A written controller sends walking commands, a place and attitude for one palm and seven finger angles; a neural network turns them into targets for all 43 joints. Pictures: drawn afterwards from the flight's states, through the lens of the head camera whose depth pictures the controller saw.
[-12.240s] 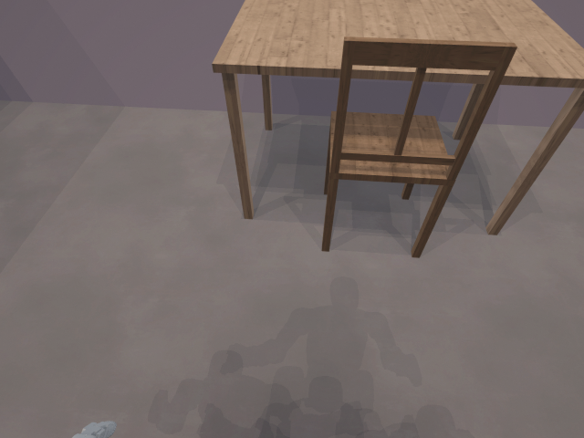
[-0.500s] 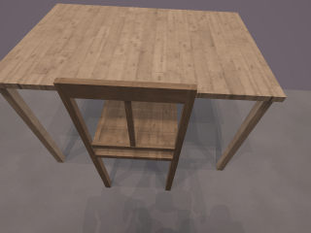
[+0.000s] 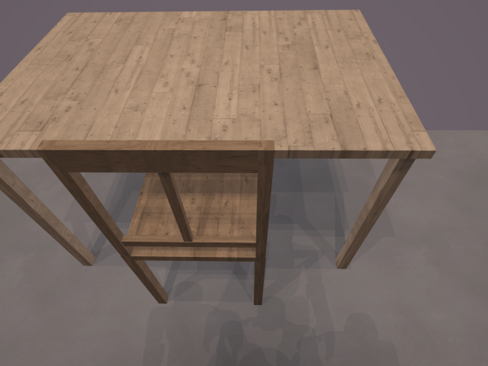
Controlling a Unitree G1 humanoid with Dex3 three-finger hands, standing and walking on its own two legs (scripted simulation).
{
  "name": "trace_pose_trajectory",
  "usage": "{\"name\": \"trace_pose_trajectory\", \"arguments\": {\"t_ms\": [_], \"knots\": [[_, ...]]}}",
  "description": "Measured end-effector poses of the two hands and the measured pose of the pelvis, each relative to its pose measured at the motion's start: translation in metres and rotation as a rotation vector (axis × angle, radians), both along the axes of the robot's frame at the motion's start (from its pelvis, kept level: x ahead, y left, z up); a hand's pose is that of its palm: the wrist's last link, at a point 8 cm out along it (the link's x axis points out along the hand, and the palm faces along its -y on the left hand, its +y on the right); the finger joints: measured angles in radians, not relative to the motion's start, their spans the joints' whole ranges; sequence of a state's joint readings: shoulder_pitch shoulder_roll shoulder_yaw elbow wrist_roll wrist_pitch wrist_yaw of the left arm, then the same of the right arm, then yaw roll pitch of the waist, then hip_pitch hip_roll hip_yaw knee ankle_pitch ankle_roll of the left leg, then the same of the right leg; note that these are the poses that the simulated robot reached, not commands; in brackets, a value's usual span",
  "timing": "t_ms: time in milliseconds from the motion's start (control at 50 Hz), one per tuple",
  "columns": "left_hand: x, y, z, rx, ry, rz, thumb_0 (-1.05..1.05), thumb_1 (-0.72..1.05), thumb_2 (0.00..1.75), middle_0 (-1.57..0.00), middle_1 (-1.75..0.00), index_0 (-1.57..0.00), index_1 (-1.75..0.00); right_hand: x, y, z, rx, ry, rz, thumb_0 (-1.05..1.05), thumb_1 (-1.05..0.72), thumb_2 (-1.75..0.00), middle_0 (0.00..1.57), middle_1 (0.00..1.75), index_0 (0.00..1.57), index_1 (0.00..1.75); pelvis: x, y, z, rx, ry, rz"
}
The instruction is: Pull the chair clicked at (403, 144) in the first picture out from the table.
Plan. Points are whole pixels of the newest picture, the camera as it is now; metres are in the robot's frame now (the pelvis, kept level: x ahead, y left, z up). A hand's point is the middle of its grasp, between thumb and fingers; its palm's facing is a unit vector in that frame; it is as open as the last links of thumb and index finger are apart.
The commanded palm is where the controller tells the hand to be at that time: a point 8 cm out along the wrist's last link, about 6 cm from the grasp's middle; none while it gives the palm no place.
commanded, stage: come to a stop and stand still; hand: left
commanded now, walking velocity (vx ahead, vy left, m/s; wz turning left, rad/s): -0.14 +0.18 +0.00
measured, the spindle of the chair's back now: (178, 209) +0.44 +0.19 -0.09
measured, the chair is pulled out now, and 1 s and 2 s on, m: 0.00 0.00 0.00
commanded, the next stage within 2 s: look again from close up in 0.76 s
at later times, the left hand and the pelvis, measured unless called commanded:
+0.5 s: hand out of the picture +0.03 +0.21 -0.17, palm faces +0.03 -0.97 -0.25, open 7.4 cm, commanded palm none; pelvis +0.00 +0.02 +0.00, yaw -1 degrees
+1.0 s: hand out of the picture +0.02 +0.21 -0.18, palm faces +0.00 -0.98 -0.19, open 7.4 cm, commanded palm none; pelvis +0.01 +0.04 +0.00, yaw +0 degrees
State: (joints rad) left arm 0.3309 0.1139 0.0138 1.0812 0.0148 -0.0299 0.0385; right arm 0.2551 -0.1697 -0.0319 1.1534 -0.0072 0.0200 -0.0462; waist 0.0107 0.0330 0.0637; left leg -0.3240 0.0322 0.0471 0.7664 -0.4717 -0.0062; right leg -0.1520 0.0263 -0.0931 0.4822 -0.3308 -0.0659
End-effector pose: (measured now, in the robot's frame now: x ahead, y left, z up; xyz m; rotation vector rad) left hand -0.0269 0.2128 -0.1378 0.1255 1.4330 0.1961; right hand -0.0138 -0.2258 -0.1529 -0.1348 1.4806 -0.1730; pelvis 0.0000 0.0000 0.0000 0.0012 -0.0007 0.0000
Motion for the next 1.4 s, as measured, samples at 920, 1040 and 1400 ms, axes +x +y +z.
{"name": "trace_pose_trajectory", "arguments": {"t_ms": [920, 1040, 1400], "knots": [[0.031, 0.037, -0.008, -0.018, -0.024, -0.080, 0.00, 0.90, 0.90, -0.20, -0.30, -0.20, -0.30, 0.010, 0.044, 0.009, 0.022, -0.064, 0.018, 0.00, -0.91, -0.90, 0.20, 0.30, 0.20, 0.30, 0.010, 0.036, 0.000, -0.021, 0.001, -0.006], [0.045, 0.047, -0.008, -0.004, -0.074, -0.065, 0.00, 0.90, 0.90, -0.20, -0.30, -0.20, -0.30, 0.018, 0.052, 0.004, 0.021, -0.086, 0.038, 0.01, -0.92, -0.90, 0.20, 0.30, 0.20, 0.30, 0.015, 0.044, -0.004, -0.015, -0.007, 0.000], [0.044, 0.056, -0.007, -0.003, -0.059, -0.066, 0.00, 0.90, 0.90, -0.20, -0.30, -0.20, -0.30, 0.053, 0.043, 0.016, -0.018, -0.158, 0.058, 0.01, -0.93, -0.90, 0.20, 0.30, 0.20, 0.30, 0.021, 0.046, 0.002, 0.002, -0.013, -0.014]]}}
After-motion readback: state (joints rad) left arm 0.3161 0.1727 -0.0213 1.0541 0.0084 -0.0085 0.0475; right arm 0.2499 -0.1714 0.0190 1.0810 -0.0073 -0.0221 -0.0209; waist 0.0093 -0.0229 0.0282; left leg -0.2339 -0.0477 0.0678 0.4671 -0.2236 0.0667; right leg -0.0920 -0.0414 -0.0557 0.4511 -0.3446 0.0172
